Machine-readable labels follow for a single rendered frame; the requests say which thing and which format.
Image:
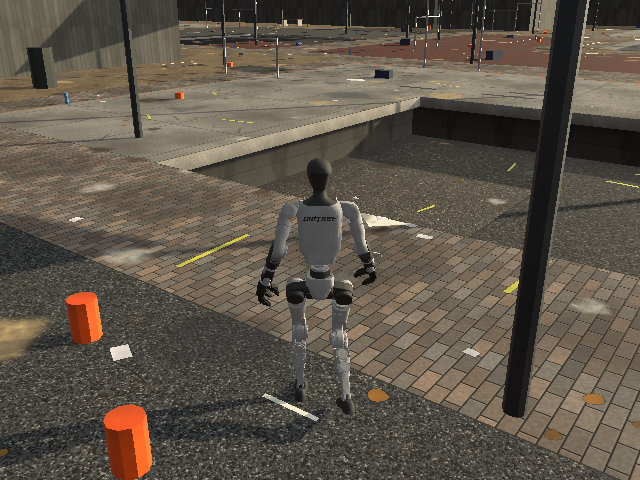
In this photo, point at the robot right forearm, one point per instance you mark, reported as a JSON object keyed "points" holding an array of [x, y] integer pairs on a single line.
{"points": [[368, 260]]}

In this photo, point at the right robot foot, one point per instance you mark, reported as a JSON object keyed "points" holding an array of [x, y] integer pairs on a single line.
{"points": [[347, 406]]}

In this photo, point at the right robot shin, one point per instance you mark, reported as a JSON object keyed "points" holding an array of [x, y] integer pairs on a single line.
{"points": [[342, 366]]}

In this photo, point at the robot right upper arm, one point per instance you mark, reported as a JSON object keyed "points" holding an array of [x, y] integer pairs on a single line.
{"points": [[351, 211]]}

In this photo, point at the robot left hand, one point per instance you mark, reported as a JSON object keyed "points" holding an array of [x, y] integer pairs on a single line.
{"points": [[261, 291]]}

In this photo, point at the robot left upper arm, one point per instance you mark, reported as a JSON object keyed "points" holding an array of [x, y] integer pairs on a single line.
{"points": [[287, 212]]}

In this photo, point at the robot right hand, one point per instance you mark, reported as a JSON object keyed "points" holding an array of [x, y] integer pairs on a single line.
{"points": [[371, 279]]}

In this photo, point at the robot left forearm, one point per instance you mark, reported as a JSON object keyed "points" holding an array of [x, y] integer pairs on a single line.
{"points": [[270, 268]]}

